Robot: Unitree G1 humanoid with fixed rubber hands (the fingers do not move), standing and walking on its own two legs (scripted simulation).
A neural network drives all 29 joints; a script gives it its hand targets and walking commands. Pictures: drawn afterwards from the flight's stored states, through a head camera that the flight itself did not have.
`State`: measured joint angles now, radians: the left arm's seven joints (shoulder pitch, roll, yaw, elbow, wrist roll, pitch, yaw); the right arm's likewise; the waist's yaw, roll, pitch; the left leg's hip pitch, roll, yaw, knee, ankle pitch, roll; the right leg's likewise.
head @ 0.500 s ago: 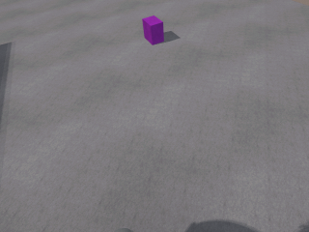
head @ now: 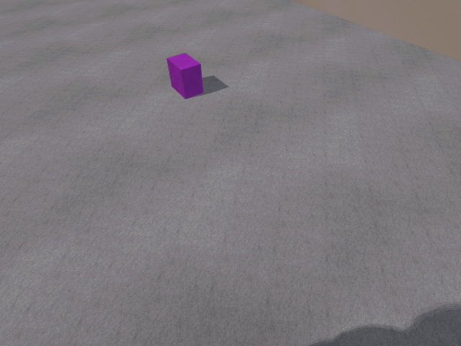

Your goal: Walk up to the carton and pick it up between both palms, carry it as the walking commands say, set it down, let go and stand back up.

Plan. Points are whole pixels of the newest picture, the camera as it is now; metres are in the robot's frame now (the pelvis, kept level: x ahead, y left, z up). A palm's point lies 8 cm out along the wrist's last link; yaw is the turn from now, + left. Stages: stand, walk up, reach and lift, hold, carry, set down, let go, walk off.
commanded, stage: walk up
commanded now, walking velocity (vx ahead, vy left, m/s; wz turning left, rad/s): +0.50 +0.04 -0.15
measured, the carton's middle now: (185, 75) +2.24 +0.44 -0.64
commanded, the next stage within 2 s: none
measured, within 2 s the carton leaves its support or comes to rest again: neither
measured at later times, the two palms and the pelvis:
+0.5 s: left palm (174, 319) +0.22 +0.13 -0.12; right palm (390, 268) +0.33 -0.33 -0.12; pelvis +0.25 -0.10 +0.01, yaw +1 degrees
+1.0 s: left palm (184, 194) +0.54 +0.15 -0.12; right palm (362, 219) +0.47 -0.32 -0.14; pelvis +0.48 -0.09 +0.01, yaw -1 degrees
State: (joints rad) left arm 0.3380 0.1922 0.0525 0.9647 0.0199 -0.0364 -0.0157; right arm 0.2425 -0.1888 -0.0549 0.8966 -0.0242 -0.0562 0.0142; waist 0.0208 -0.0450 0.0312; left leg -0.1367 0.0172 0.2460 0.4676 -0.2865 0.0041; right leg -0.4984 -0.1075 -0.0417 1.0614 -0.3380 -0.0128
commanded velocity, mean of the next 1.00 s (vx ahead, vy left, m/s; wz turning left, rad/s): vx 0.51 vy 0.02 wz -0.07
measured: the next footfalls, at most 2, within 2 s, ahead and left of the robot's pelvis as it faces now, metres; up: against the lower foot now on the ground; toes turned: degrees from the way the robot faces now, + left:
right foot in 0.18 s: +0.28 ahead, -0.15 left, +0.00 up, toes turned -10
left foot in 0.74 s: +0.47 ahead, +0.03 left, +0.00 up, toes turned +12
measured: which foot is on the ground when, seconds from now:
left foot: down 0.00-0.18, up 0.20-0.72, down 0.74-1.00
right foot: up 0.00-0.16, down 0.18-0.78, up 0.80-1.00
